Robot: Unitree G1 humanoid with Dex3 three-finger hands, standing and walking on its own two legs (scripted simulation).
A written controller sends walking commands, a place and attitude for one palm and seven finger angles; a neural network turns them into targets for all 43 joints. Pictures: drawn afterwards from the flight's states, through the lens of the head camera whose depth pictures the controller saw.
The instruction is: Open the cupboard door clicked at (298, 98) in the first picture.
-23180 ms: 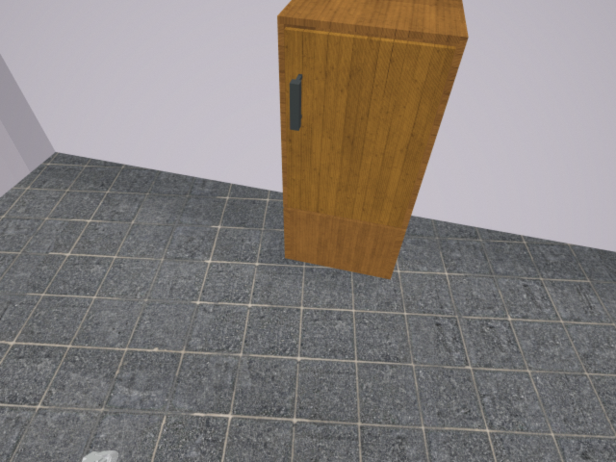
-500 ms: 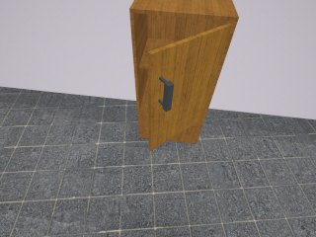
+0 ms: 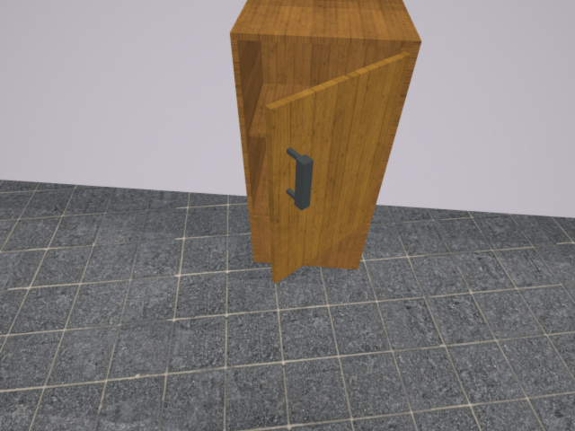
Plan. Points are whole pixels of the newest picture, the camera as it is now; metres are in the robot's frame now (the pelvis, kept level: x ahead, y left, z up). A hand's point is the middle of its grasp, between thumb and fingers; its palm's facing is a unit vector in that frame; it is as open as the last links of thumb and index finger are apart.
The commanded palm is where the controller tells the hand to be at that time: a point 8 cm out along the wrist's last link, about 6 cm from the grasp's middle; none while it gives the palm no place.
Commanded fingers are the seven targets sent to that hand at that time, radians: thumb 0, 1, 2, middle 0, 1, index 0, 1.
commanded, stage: let the arm hang, fingers relaxed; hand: left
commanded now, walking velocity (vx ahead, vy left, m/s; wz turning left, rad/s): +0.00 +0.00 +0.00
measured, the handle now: (296, 178) +0.62 +0.01 -0.02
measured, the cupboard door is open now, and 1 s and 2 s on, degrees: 43 43 43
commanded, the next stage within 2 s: look to check the result in 0.10 s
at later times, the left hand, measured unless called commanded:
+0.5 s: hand out of the picture -0.01 +0.16 -0.18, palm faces +0.05 -0.99 -0.16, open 7.4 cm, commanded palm none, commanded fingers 0.00 0.90 0.90 -0.20 -0.30 -0.20 -0.30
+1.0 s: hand out of the picture +0.02 +0.16 -0.18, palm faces +0.00 -0.98 -0.18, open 7.4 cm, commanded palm none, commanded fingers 0.00 0.90 0.90 -0.20 -0.30 -0.20 -0.30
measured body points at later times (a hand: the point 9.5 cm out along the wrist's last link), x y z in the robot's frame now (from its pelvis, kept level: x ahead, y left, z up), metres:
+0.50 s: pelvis +0.01 +0.00 +0.00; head +0.02 +0.00 +0.45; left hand -0.01 +0.21 -0.16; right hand -0.01 -0.20 -0.16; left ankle +0.03 +0.10 -0.74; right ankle +0.03 -0.11 -0.74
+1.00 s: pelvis +0.02 +0.00 +0.00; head +0.04 -0.01 +0.44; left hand +0.02 +0.22 -0.16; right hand +0.01 -0.22 -0.17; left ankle +0.03 +0.10 -0.74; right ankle +0.03 -0.11 -0.74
